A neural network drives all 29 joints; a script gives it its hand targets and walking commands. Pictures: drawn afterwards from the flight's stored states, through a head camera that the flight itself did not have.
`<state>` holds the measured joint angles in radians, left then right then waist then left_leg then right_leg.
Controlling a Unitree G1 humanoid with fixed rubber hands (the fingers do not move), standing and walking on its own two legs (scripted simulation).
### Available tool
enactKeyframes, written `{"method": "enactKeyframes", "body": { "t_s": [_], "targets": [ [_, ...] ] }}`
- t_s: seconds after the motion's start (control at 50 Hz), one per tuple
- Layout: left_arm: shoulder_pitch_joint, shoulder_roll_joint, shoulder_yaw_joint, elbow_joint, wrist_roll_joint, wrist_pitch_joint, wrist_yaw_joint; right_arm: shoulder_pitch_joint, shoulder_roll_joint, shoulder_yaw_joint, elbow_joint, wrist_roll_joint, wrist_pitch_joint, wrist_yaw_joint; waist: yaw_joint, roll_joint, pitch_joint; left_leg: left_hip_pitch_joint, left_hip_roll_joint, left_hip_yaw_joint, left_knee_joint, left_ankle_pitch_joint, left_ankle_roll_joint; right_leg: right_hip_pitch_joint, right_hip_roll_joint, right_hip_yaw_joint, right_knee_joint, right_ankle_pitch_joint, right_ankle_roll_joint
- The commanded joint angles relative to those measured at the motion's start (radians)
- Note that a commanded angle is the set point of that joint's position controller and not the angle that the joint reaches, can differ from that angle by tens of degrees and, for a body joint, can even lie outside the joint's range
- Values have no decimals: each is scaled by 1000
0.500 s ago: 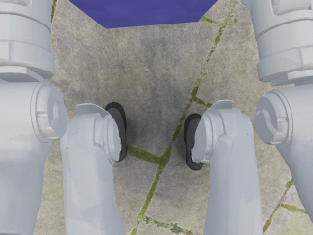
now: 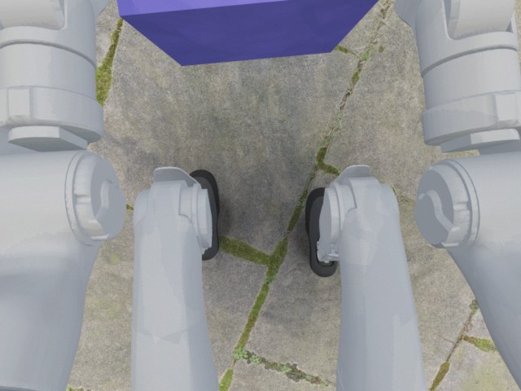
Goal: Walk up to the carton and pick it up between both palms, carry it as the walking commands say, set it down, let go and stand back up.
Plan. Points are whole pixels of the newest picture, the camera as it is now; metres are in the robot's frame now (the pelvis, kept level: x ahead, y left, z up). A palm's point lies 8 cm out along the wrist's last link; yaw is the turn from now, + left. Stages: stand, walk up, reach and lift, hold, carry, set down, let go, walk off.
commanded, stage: reach and lift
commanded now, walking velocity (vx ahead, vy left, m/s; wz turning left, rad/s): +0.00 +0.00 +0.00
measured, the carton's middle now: out of the picture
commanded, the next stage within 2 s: none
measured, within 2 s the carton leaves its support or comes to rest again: neither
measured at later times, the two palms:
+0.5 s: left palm out of the picture +0.56 +0.19 +0.00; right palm out of the picture +0.55 -0.13 -0.01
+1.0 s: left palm out of the picture +0.54 +0.19 +0.07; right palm out of the picture +0.53 -0.13 +0.06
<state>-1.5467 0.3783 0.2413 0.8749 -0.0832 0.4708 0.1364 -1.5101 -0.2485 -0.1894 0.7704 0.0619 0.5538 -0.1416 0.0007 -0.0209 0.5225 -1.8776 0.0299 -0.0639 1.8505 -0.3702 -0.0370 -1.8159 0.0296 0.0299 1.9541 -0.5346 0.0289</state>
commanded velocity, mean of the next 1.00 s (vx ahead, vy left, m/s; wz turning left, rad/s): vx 0.00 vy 0.00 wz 0.00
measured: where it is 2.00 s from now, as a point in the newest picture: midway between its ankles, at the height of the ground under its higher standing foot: (263, 239)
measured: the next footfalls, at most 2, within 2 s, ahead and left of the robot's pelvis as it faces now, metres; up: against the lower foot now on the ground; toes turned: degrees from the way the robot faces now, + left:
none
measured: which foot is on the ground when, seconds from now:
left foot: down 0.00-1.00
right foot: down 0.00-1.00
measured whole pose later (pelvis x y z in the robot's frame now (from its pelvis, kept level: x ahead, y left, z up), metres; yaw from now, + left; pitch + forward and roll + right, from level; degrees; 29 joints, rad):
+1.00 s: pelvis +0.00 +0.00 +0.11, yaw +1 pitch +15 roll +0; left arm -1.35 0.29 0.25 0.74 -0.04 0.52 0.14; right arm -1.27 -0.17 -0.25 0.61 0.00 0.57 -0.12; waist 0.00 -0.02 0.52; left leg -1.42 0.02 -0.06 1.49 -0.32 -0.04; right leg -1.36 0.03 0.03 1.58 -0.47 0.03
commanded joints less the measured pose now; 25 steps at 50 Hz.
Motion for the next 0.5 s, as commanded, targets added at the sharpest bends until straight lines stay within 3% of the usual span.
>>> {"method": "enactKeyframes", "body": {
  "t_s": [0.0,0.02,0.04,0.06,0.08,0.1,0.12,0.14,0.18,0.2,0.22,0.24,0.26,0.28,0.3,0.32,0.34,0.36,0.38,0.4,0.44,0.46,0.48],
  "targets": [
    [-698,-1242,-333,-351,-124,-3,-411,-809,1217,282,-378,144,-99,341,32,14,-2610,919,-165,206,-174,135,31,746,130,-110,-351,198,5],
    [-697,-1243,-327,-343,-124,1,-414,-816,1220,272,-375,139,-92,344,31,16,-2600,912,-163,196,-191,131,34,754,129,-96,-358,204,0],
    [-690,-1233,-318,-349,-110,-6,-413,-779,1244,276,-339,134,-96,345,51,12,-2589,914,-163,199,-199,114,36,753,133,-98,-359,184,4],
    [-697,-1230,-353,-398,-120,-1,-409,-814,1247,305,-412,156,-96,346,53,14,-2698,995,-169,201,-195,164,32,792,138,-104,-358,221,11],
    [-717,-1242,-342,-375,-119,-1,-410,-793,1230,288,-368,138,-91,351,45,24,-2650,971,-165,200,-205,140,23,751,139,-108,-359,198,3],
    [-690,-1276,-373,-336,-127,12,-412,-806,1177,262,-385,118,-96,352,-5,36,-2615,1021,-160,170,-228,112,19,691,141,-129,-365,172,-7],
    [-669,-1285,-392,-364,-138,16,-411,-823,1191,310,-461,144,-104,351,30,61,-2700,1055,-171,182,-224,166,13,753,142,-118,-378,210,-9],
    [-645,-1309,-388,-344,-129,12,-404,-794,1181,281,-422,141,-106,356,7,80,-2631,1067,-168,158,-234,169,11,697,141,-124,-372,211,-8],
    [-676,-1278,-364,-385,-120,9,-395,-788,1205,284,-393,138,-100,369,28,54,-2640,1076,-165,160,-248,145,10,700,140,-125,-382,187,-5],
    [-670,-1291,-391,-380,-126,12,-400,-741,1199,277,-355,135,-98,373,8,97,-2617,1093,-157,160,-264,134,2,675,141,-118,-399,183,-18],
    [-654,-1298,-405,-394,-130,23,-390,-818,1183,312,-437,150,-98,374,24,66,-2719,1156,-160,143,-260,137,4,708,145,-124,-382,188,-15],
    [-677,-1303,-394,-397,-122,21,-391,-776,1190,295,-379,140,-91,377,15,91,-2678,1143,-161,137,-280,119,-3,691,143,-128,-388,185,-12],
    [-666,-1304,-402,-426,-126,23,-389,-766,1201,302,-421,162,-91,377,28,115,-2713,1173,-162,158,-281,167,-4,740,145,-114,-417,208,-14],
    [-640,-1329,-397,-371,-137,29,-392,-795,1185,313,-421,154,-91,378,5,75,-2699,1141,-162,157,-277,140,3,749,138,-113,-423,180,-14],
    [-618,-1346,-407,-363,-142,34,-393,-805,1156,308,-447,143,-97,380,-15,77,-2677,1146,-158,141,-291,118,3,745,140,-117,-423,176,-15],
    [-626,-1344,-419,-383,-133,44,-393,-818,1172,316,-457,159,-91,380,8,112,-2738,1207,-165,147,-304,132,-3,755,142,-120,-430,179,-13],
    [-673,-1356,-444,-428,-163,42,-386,-828,1140,318,-503,148,-96,380,-32,93,-2764,1238,-162,124,-302,122,-9,742,146,-125,-426,182,-15],
    [-668,-1344,-456,-476,-164,43,-382,-792,1171,331,-495,164,-87,379,-12,112,-2797,1269,-170,124,-312,173,-6,778,148,-125,-434,226,-16],
    [-694,-1333,-480,-543,-175,40,-376,-766,1170,349,-487,173,-82,384,-22,129,-2822,1300,-164,118,-320,169,-12,790,143,-117,-445,230,-18],
    [-715,-1333,-446,-476,-173,50,-373,-825,1151,328,-482,160,-76,381,-24,91,-2787,1272,-162,116,-321,124,-8,773,140,-108,-458,175,-22],
    [-677,-1349,-436,-434,-156,45,-375,-759,1172,299,-406,136,-80,387,-10,95,-2643,1220,-156,113,-357,48,-9,732,137,-105,-475,114,-22],
    [-670,-1346,-445,-434,-137,47,-379,-720,1175,276,-371,116,-78,389,-41,102,-2632,1210,-154,112,-362,30,-11,713,136,-113,-486,118,-25],
    [-629,-1351,-446,-399,-148,49,-384,-756,1170,309,-421,138,-89,390,-13,96,-2652,1225,-151,127,-361,41,-8,742,135,-104,-495,108,-21]
  ]
}}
